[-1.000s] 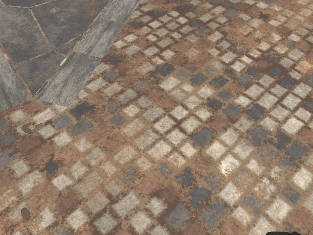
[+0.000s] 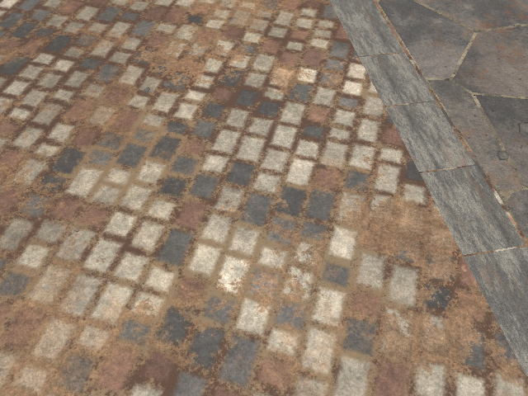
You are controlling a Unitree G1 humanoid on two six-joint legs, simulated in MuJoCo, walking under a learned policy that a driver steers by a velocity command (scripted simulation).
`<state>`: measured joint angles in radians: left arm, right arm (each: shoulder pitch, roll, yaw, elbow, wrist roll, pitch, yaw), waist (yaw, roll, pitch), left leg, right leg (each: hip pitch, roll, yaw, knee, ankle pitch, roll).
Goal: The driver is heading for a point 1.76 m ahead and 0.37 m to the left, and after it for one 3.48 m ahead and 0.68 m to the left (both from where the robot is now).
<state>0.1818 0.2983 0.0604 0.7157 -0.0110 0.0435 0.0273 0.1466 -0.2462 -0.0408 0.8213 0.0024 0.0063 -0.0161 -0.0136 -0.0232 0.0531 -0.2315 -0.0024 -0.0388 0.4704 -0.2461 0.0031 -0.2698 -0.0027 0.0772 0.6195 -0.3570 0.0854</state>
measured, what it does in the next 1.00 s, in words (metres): steps on the spot: right foot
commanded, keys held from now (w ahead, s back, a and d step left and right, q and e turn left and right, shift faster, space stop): no key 1.00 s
